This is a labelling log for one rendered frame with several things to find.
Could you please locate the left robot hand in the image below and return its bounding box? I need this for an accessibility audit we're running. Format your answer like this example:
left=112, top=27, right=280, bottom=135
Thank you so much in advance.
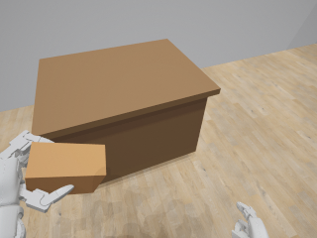
left=0, top=130, right=74, bottom=213

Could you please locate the right robot hand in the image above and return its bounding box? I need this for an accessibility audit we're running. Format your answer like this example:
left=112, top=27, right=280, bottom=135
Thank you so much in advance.
left=231, top=201, right=269, bottom=238

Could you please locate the table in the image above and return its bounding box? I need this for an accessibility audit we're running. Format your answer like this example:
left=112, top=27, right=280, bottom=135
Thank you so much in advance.
left=31, top=39, right=221, bottom=184

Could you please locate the left robot forearm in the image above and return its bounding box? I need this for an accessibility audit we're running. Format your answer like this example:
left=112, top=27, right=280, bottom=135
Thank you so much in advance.
left=0, top=204, right=27, bottom=238

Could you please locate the sponge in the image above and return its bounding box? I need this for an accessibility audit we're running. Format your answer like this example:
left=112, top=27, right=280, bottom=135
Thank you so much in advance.
left=25, top=142, right=106, bottom=195

